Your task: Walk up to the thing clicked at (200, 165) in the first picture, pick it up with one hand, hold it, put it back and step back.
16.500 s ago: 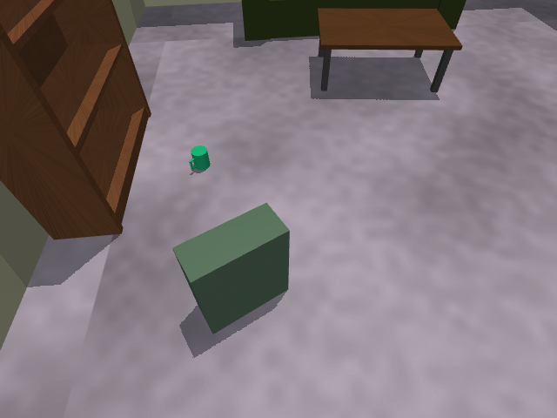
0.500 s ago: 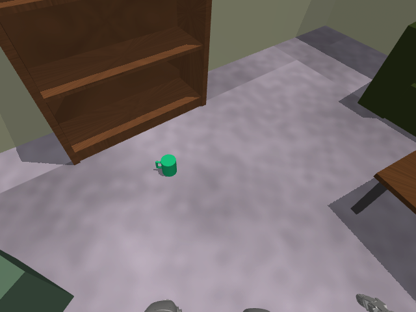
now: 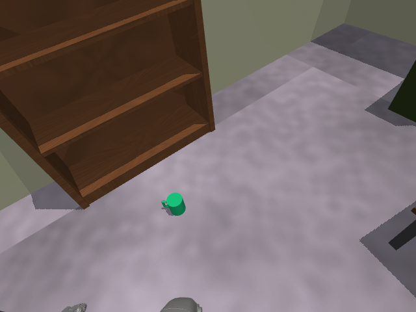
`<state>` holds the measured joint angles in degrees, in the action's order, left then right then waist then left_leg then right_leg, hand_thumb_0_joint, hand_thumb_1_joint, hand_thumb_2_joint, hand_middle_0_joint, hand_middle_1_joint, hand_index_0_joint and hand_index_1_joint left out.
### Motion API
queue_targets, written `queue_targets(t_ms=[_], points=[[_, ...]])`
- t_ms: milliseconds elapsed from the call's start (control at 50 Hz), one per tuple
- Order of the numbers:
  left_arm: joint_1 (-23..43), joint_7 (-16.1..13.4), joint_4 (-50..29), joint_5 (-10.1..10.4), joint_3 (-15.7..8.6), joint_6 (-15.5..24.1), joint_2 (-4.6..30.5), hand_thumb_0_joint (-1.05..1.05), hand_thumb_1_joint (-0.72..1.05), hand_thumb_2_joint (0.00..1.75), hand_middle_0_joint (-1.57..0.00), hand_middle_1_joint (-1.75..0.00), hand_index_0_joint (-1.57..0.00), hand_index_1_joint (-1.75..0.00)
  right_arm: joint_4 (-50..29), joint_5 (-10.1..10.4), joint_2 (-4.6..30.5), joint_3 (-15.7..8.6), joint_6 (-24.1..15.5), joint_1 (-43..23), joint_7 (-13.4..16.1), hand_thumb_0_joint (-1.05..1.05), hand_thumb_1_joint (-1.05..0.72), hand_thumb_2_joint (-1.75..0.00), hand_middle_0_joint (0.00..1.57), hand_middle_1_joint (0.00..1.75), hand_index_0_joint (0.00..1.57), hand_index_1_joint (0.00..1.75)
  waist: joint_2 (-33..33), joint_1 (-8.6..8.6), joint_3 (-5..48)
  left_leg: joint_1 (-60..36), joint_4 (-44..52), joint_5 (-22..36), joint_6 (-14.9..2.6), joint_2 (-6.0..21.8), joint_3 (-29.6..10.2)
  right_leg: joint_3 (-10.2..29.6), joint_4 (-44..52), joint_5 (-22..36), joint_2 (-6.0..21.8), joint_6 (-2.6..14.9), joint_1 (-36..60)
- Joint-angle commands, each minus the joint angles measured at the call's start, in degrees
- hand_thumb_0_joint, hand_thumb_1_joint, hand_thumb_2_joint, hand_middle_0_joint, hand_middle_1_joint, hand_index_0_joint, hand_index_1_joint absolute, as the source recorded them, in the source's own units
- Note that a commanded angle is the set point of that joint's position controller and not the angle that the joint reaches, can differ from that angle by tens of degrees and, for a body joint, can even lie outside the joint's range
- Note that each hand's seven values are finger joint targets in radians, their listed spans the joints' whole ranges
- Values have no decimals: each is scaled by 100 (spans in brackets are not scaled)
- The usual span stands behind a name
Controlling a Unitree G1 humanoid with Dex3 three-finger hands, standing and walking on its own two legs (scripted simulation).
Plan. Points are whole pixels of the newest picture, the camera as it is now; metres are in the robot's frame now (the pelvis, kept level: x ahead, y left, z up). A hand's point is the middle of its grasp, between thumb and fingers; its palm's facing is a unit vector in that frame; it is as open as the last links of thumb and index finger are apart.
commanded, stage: walk up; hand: left
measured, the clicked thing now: (173, 204) +0.72 +0.32 -0.72
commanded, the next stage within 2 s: none
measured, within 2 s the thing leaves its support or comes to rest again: neither
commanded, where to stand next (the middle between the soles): +0.34 +0.05 m, yaw +2 degrees
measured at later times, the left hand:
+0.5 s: hand (98, 290) +0.18 +0.31 -0.16, palm faces +0.01 -0.94 -0.33, open 7.4 cm
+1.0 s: hand (114, 230) +0.31 +0.29 -0.12, palm faces +0.01 -0.88 -0.47, open 7.4 cm
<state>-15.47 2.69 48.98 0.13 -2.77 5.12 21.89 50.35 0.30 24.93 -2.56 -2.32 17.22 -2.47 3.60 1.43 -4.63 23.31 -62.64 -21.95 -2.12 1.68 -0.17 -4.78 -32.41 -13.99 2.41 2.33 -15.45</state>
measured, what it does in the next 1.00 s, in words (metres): walks ahead: left foot, then right foot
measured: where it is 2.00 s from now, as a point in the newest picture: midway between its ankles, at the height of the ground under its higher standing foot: (226, 289)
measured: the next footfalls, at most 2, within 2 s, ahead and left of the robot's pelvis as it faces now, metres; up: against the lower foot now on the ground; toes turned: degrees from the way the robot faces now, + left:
left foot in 0.32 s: +0.25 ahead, +0.15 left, +0.00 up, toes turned +8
right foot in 0.76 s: +0.36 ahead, -0.10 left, +0.00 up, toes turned +1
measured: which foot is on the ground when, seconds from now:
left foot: up 0.00-0.30, down 0.32-0.78, up 0.80-1.00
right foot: down 0.00-0.34, up 0.36-0.74, down 0.76-1.00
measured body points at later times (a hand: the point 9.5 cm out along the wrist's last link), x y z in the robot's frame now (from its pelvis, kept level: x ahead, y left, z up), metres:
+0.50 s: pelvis +0.16 +0.04 +0.00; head +0.17 +0.06 +0.45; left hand +0.18 +0.36 -0.13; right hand +0.28 -0.27 -0.09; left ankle +0.21 +0.14 -0.73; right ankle +0.15 -0.10 -0.66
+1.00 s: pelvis +0.26 +0.01 +0.00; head +0.29 -0.03 +0.44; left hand +0.31 +0.34 -0.09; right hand +0.34 -0.30 -0.15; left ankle +0.28 +0.17 -0.69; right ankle +0.33 -0.10 -0.73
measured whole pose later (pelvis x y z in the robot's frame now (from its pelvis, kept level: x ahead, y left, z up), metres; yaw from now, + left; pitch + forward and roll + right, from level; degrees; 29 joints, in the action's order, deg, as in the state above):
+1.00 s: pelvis +0.26 +0.01 +0.00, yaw +2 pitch -3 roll +1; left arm -15.8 -0.2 49.3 -0.9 -1.1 4.3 21.5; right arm 50.4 -0.3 24.3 -2.7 1.0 15.2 -1.8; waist 4.9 1.4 -6.3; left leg 25.1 -54.8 -23.7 -0.8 1.8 -2.2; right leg -3.1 -33.0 -12.0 2.8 1.0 -17.9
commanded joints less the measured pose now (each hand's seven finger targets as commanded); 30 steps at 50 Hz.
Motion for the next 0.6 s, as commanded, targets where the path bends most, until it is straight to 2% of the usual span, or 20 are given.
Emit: queue_targets(t_ms=[0, 60, 100, 160, 180, 220, 240, 260, 280, 300, 320, 340, 360, 380, 400, 420, 440, 480, 540, 580], points=[[-309, -154, -367, 13, -433, 158, 1557, 0, 90, 90, -20, -30, -20, -30, -300, -24, 963, -364, -71, 378, -19, 0, -90, -90, 20, 30, 20, 30, -1156, -38, 147, 767, 391, 638, 108, 195, -356, 1261, 1736, 1038, 1190, 817, 627], [-339, -154, -451, -39, -485, 172, 1627, 0, 90, 90, -20, -30, -20, -30, -465, -90, 878, -372, -54, -1, -75, 0, -90, -90, 20, 30, 20, 30, -1031, 20, 102, 1041, 1208, 833, 240, 247, -323, 1024, 1761, 981, 1297, 945, 884], [-423, -143, -482, -60, -513, 161, 1630, 0, 90, 90, -20, -30, -20, -30, -584, -121, 822, -357, -80, -323, -110, 0, -90, -90, 20, 30, 20, 30, -1018, 131, 89, 997, 1799, 949, 236, 305, -186, 893, 1665, 992, 1320, 959, 1000], [-526, -128, -521, -84, -498, 132, 1638, 0, 90, 90, -20, -30, -20, -30, -695, -125, 747, -353, -136, -652, -155, 0, -90, -90, 20, 30, 20, 30, -1081, 232, 62, 449, 2534, 1286, 174, 308, 104, 669, 1422, 1393, 1279, 870, 799], [-608, -125, -479, -73, -483, 108, 1633, 0, 90, 90, -20, -30, -20, -30, -701, -127, 747, -361, -151, -726, -161, 0, -90, -90, 20, 30, 20, 30, -1028, 264, 90, 348, 2648, 1301, 150, 208, 238, 599, 1306, 1482, 1198, 820, 858], [-560, -128, -513, -74, -477, 78, 1710, 0, 90, 90, -20, -30, -20, -30, -695, -128, 758, -382, -158, -691, -167, 0, -90, -90, 20, 30, 20, 30, -1071, 180, 136, -52, 2737, 1201, 60, 173, 361, 642, 1203, 1213, 1279, 835, 635], [-429, -138, -547, -77, -486, 63, 1768, 0, 90, 90, -20, -30, -20, -30, -655, -131, 768, -396, -162, -515, -166, 0, -90, -90, 20, 30, 20, 30, -1016, 26, 168, -330, 2883, 1200, 4, 167, 397, 644, 1079, 1010, 1309, 811, 514], [-371, -146, -562, -62, -456, 40, 1739, 0, 90, 90, -20, -30, -20, -30, -585, -143, 803, -417, -183, -308, -151, 0, -90, -90, 20, 30, 20, 30, -858, -124, 191, -763, 3114, 1177, -29, 46, 513, 498, 733, 962, 1198, 763, 278], [-342, -152, -620, -80, -385, 38, 1616, 0, 90, 90, -20, -30, -20, -30, -441, -163, 980, -491, -217, 198, -106, 0, -90, -90, 20, 30, 20, 30, -444, -426, 482, -1634, 3228, 1107, -146, -3, 366, 406, -68, 1340, 1068, 633, -53], [-589, -156, -641, -50, -251, 22, 1256, 0, 90, 90, -20, -30, -20, -30, -273, -240, 1342, -617, -263, 875, -34, 0, -90, -90, 20, 30, 20, 30, 625, -683, 984, -2612, 3705, 381, -404, 392, -411, 60, -1686, 1185, 621, 392, -571], [-941, -146, -673, 15, -148, 9, 779, 0, 90, 90, -20, -30, -20, -30, -416, -269, 1795, -723, -292, 912, 37, 0, -90, -90, 20, 30, 20, 30, 1902, -533, 1126, -3474, 4110, 51, -853, 1752, -2734, -81, -3014, -1466, -215, 21, -2108], [-973, -232, -501, -2, -264, -77, 1333, 0, 90, 90, -20, -30, -20, -30, -556, -90, 1849, -732, -281, 775, 68, 0, -90, -90, 20, 30, 20, 30, 919, -561, 1082, -3201, 4637, -369, -1353, 2337, -3793, 330, -3430, -1864, -259, 61, -2303], [-745, -263, -430, -60, -288, -103, 1593, 0, 90, 90, -20, -30, -20, -30, -540, 17, 1787, -739, -245, 640, 60, 0, -90, -90, 20, 30, 20, 30, 629, -533, 668, -2624, 4683, -306, -1487, 2348, -3618, 674, -3664, -1778, 11, 81, -2274], [-599, -236, -430, -42, -274, -89, 1612, 0, 90, 90, -20, -30, -20, -30, -593, 28, 1586, -661, -226, 415, 83, 0, -90, -90, 20, 30, 20, 30, 311, -476, 424, -2192, 4668, 366, -1372, 2069, -2804, 876, -3676, -1401, 75, 73, -2166], [-646, -206, -318, -6, -279, -99, 1514, 0, 90, 90, -20, -30, -20, -30, -653, 7, 1341, -542, -248, 221, 108, 0, -90, -90, 20, 30, 20, 30, 152, -350, 147, -1713, 4676, 944, -1071, 1702, -1972, 1046, -3442, -1034, 145, 58, -1899], [-784, -165, -236, 14, -290, -122, 1454, 0, 90, 90, -20, -30, -20, -30, -677, 6, 1234, -481, -274, 90, 111, 0, -90, -90, 20, 30, 20, 30, 246, -224, 26, -1388, 4723, 1059, -918, 1492, -1422, 973, -3182, -855, 245, 52, -1658], [-924, -131, -191, 15, -294, -141, 1414, 0, 90, 90, -20, -30, -20, -30, -674, 22, 1204, -454, -298, 35, 102, 0, -90, -90, 20, 30, 20, 30, 354, -150, 22, -1205, 4722, 1188, -856, 1350, -1081, 837, -2997, -683, 267, 1, -1479], [-1018, -91, -118, 2, -289, -158, 1299, 0, 90, 90, -20, -30, -20, -30, -728, -20, 1214, -471, -310, -34, 97, 0, -90, -90, 20, 30, 20, 30, 449, -127, 107, -1121, 4725, 1165, -927, 1222, -754, 664, -2632, -430, 256, -126, -1297], [-687, -43, -203, -42, -299, -132, 1276, 0, 90, 90, -20, -30, -20, -30, -808, -67, 1289, -491, -291, -64, 68, 0, -90, -90, 20, 30, 20, 30, 626, -228, -47, -1079, 4934, 397, -1137, 1250, -648, 474, -1771, -271, 384, -286, -1438], [-523, -31, -209, -60, -326, -95, 1275, 0, 90, 90, -20, -30, -20, -30, -847, -96, 1358, -514, -252, -44, 26, 0, -90, -90, 20, 30, 20, 30, 699, -262, -133, -794, 4945, -81, -1178, 1269, -599, 328, -1318, -164, 377, -296, -1182]])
